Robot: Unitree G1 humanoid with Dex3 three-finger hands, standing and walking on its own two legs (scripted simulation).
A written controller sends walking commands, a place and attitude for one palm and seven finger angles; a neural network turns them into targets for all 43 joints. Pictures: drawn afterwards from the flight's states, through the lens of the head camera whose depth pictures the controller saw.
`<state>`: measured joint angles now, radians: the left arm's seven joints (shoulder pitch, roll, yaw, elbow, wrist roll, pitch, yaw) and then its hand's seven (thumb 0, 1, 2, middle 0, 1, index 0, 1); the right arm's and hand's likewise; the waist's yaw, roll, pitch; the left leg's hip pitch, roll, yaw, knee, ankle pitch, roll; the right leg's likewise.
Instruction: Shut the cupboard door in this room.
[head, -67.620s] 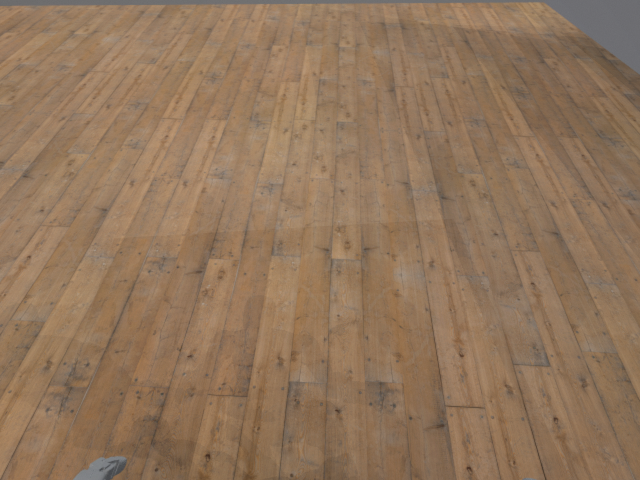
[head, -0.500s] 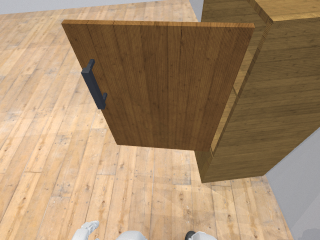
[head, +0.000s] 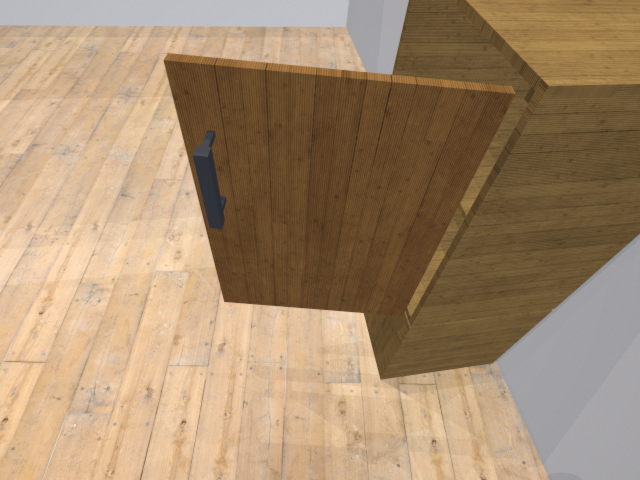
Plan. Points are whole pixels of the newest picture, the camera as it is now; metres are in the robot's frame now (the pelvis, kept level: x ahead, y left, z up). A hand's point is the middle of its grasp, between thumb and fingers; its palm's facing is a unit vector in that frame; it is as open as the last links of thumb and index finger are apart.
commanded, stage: come to a stop and stand still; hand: left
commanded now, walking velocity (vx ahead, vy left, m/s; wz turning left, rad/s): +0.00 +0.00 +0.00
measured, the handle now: (213, 181) +0.50 +0.19 +0.06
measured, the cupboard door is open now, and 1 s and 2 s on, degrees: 78 78 78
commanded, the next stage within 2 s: look again from close up in 0.54 s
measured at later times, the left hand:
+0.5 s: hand out of the picture +0.04 +0.13 -0.18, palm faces +0.06 -0.97 -0.22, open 7.2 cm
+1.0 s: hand out of the picture +0.00 +0.16 -0.19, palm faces +0.02 -0.98 -0.18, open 7.4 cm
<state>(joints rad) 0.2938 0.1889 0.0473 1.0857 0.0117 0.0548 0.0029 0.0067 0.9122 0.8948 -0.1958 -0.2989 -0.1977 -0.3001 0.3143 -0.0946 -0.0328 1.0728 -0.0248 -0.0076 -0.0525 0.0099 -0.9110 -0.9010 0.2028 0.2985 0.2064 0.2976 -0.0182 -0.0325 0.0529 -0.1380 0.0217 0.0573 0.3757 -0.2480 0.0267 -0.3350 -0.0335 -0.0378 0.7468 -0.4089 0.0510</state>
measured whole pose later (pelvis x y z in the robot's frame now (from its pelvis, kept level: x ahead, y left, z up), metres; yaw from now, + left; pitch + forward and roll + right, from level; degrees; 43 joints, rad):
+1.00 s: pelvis +0.00 -0.01 -0.01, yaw +0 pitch -1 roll +0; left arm 0.29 0.16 -0.01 1.08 0.02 -0.01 0.03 0.00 0.91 0.89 -0.20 -0.30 -0.20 -0.30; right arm 0.27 -0.17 0.01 1.04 -0.02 -0.02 -0.03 0.02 -0.95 -0.90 0.20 0.30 0.20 0.30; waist 0.01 0.00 0.02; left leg -0.17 -0.01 0.06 0.48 -0.30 0.03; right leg -0.20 -0.05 -0.06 0.49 -0.27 0.02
